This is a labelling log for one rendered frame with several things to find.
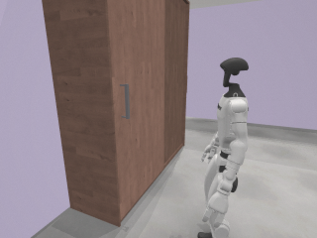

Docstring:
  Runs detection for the robot right hand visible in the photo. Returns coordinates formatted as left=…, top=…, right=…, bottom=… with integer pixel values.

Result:
left=201, top=145, right=217, bottom=165

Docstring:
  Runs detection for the robot left forearm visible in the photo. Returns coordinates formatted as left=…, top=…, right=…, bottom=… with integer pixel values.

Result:
left=217, top=141, right=246, bottom=196

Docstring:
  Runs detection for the robot left hand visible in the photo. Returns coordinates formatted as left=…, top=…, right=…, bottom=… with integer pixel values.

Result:
left=202, top=190, right=229, bottom=228

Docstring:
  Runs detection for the humanoid robot torso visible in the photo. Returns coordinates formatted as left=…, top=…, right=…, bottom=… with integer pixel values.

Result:
left=216, top=93, right=249, bottom=174

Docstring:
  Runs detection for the wardrobe door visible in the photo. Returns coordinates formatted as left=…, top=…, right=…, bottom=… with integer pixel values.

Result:
left=163, top=0, right=187, bottom=163
left=107, top=0, right=165, bottom=220

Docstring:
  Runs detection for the robot left upper arm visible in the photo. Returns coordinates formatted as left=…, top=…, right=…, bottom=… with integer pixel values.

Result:
left=228, top=98, right=249, bottom=151

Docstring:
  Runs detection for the right robot thigh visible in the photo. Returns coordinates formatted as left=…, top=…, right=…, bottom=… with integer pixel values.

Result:
left=204, top=154, right=219, bottom=201

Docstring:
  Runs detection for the robot right forearm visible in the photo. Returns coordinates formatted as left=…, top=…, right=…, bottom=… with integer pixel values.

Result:
left=210, top=132, right=220, bottom=149

